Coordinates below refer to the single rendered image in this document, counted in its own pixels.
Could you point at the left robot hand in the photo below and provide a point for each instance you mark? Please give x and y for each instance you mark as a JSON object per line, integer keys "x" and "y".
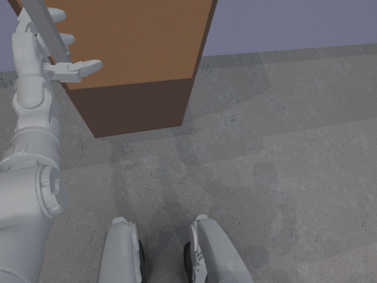
{"x": 29, "y": 53}

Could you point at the left robot thigh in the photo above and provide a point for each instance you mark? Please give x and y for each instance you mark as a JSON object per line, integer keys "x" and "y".
{"x": 117, "y": 259}

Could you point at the robot left forearm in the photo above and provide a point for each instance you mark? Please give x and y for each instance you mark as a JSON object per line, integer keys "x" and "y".
{"x": 36, "y": 139}

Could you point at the cupboard door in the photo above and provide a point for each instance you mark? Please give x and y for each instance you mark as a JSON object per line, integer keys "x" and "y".
{"x": 138, "y": 41}

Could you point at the robot left upper arm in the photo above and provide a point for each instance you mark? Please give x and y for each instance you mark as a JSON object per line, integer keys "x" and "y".
{"x": 30, "y": 200}

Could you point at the handle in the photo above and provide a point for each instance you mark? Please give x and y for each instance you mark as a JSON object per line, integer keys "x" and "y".
{"x": 44, "y": 24}

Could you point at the right robot shin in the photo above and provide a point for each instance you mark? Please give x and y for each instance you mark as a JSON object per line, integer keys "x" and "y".
{"x": 199, "y": 266}

